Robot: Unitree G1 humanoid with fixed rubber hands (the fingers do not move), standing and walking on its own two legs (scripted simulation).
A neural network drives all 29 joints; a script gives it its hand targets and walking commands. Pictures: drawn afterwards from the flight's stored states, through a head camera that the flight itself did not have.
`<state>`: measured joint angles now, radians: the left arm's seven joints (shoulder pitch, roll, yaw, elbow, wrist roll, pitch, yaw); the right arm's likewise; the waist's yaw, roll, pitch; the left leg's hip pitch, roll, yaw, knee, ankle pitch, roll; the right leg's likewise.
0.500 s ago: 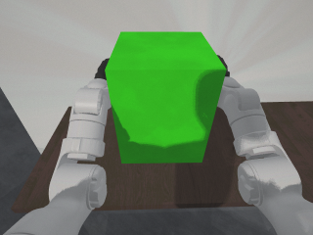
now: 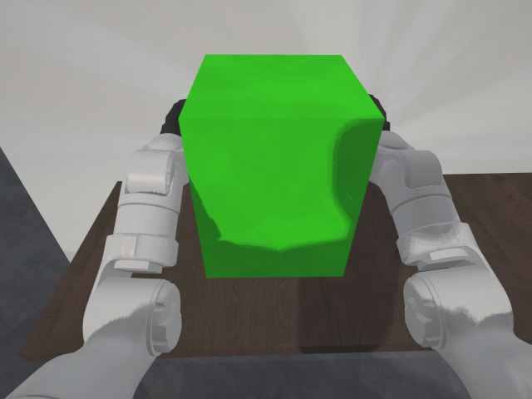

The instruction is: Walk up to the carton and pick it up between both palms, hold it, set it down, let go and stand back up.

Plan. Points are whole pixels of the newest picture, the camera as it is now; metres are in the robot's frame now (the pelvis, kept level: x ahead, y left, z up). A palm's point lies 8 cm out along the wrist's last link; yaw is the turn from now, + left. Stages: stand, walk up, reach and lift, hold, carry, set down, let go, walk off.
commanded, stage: hold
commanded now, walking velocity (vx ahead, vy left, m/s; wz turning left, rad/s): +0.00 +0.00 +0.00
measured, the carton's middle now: (274, 165) +0.38 -0.01 +0.22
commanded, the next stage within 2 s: none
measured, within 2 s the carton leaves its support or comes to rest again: neither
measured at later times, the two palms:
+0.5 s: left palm (172, 147) +0.39 +0.13 +0.25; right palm (374, 143) +0.38 -0.16 +0.25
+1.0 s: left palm (172, 147) +0.39 +0.13 +0.25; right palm (374, 143) +0.38 -0.15 +0.25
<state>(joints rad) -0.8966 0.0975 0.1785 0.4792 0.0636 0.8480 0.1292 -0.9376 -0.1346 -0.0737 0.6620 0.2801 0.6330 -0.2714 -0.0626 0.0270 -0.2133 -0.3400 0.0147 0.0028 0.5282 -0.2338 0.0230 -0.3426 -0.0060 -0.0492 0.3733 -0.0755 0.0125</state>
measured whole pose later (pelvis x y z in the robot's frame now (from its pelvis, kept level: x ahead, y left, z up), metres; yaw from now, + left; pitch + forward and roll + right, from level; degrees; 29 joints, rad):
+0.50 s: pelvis +0.00 +0.00 +0.00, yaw +0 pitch +3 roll -2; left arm -0.90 0.10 0.18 0.48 0.07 0.85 0.13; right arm -0.94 -0.13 -0.07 0.66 0.28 0.64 -0.27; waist -0.06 0.03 -0.21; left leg -0.34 0.01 0.00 0.53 -0.23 0.02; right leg -0.34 -0.01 -0.05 0.37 -0.08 0.01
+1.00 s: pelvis +0.00 +0.00 +0.00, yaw +0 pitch +2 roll -2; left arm -0.90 0.10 0.18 0.48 0.07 0.85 0.13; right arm -0.94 -0.13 -0.07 0.66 0.28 0.64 -0.27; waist -0.06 0.03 -0.21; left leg -0.34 0.01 0.00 0.53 -0.23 0.02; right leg -0.34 0.00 -0.05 0.37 -0.08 0.01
